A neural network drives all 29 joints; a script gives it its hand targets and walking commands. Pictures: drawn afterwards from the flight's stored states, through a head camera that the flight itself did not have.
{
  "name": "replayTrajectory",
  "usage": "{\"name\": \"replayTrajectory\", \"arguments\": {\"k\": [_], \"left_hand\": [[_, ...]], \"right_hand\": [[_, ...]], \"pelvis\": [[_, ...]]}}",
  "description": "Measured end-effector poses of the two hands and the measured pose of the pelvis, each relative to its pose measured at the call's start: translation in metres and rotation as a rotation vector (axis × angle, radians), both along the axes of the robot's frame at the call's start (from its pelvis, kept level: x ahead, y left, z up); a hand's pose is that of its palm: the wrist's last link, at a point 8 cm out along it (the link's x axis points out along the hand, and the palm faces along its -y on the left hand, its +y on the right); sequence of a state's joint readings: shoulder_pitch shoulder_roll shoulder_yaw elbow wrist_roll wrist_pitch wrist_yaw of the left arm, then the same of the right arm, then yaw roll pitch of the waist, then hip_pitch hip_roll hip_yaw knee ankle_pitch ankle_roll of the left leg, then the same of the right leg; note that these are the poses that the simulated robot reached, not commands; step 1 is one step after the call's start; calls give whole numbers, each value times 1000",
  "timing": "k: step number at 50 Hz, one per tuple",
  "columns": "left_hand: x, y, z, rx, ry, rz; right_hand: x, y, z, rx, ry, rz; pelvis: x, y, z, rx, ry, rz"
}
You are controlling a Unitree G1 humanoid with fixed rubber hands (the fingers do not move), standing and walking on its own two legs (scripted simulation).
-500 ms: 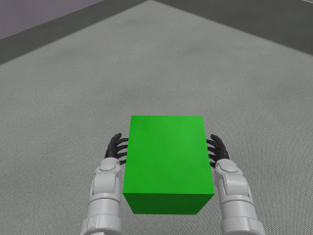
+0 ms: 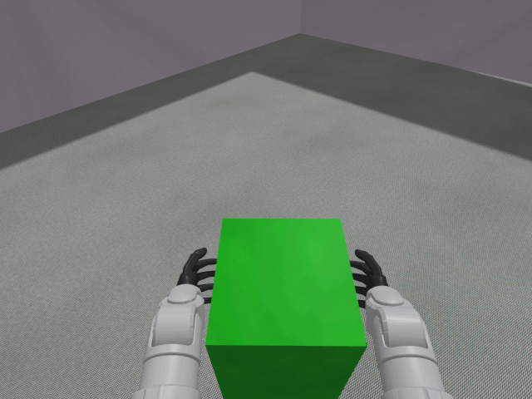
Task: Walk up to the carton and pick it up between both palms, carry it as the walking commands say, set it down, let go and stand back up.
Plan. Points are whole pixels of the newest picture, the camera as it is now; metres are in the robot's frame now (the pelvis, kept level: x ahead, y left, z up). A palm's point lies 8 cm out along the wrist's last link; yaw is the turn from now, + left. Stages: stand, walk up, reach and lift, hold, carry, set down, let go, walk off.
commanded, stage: reach and lift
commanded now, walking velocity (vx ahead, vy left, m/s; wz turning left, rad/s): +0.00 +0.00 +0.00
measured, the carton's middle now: (280, 311) +0.31 +0.00 -0.04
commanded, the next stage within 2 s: hold in 0.72 s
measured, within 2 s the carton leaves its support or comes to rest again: neither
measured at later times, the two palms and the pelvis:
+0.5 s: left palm (186, 286) +0.30 +0.14 +0.05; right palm (374, 291) +0.29 -0.15 +0.04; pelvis +0.00 +0.00 +0.00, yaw -1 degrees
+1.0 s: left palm (184, 298) +0.28 +0.15 +0.05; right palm (375, 297) +0.28 -0.14 +0.04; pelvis -0.01 +0.00 +0.00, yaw +0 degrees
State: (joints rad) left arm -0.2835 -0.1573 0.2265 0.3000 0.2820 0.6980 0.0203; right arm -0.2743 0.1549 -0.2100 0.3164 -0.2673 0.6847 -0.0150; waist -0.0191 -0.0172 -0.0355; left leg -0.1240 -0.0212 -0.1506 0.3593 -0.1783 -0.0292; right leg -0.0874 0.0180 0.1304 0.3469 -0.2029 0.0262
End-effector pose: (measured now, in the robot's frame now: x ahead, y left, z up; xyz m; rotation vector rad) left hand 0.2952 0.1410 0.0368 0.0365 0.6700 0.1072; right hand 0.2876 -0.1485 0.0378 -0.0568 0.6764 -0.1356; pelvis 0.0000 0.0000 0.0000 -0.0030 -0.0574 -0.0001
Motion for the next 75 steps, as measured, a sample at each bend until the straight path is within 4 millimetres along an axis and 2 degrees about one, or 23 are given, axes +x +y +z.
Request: {"name": "replayTrajectory", "arguments": {"k": [6,14,27,37,49,60,75], "left_hand": [[-5,1,13,-2,-5,6],[-7,4,8,-38,2,29],[7,2,13,-1,0,11],[3,2,10,20,9,4],[-11,4,9,23,7,6],[-14,5,10,5,0,7],[-5,2,16,22,-14,-9]], "right_hand": [[-7,1,8,14,-5,-6],[-4,3,12,18,2,-11],[4,2,5,18,1,-6],[5,2,5,-4,12,21],[-6,4,7,-10,10,28],[-13,5,8,7,4,3],[-8,2,10,7,-9,-2]], "pelvis": [[-7,2,0,2,-42,-6],[-16,2,-1,3,-59,-6],[-1,3,1,4,-30,-10],[7,-1,2,4,-26,-10],[-4,-1,2,1,-41,-2],[-16,5,0,0,-57,-3],[-7,5,0,3,-57,-7]]}}
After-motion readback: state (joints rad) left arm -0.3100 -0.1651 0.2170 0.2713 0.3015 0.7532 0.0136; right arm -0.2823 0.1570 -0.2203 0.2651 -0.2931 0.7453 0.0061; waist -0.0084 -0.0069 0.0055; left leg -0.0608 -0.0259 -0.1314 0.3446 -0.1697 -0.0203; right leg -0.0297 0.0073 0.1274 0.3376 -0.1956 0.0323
